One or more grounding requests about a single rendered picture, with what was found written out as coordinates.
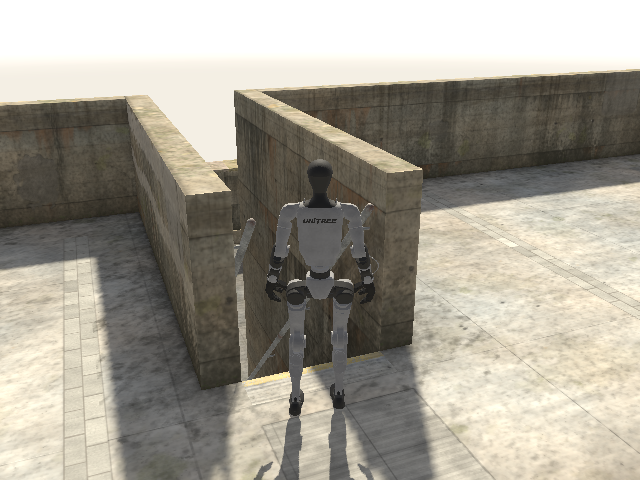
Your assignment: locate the left robot forearm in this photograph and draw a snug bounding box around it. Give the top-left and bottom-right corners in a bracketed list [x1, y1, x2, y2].
[267, 242, 285, 283]

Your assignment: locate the humanoid robot torso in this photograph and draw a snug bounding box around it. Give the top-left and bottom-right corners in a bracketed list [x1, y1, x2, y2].
[296, 198, 344, 300]

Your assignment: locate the left robot upper arm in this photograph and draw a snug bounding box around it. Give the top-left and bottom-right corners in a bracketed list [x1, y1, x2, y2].
[274, 202, 299, 258]

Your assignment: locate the right robot hand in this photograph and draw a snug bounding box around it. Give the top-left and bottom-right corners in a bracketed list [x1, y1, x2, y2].
[354, 281, 376, 304]

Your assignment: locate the right robot upper arm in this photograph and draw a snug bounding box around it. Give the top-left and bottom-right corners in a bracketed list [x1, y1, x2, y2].
[341, 203, 366, 258]

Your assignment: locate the right robot forearm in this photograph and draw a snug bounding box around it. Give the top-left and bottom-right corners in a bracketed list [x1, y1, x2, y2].
[355, 243, 374, 284]

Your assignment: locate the left robot hand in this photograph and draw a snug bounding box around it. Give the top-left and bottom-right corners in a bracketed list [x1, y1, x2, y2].
[265, 279, 287, 302]

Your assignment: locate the humanoid robot head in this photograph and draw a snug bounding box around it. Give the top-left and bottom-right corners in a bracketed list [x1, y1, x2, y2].
[303, 159, 337, 208]

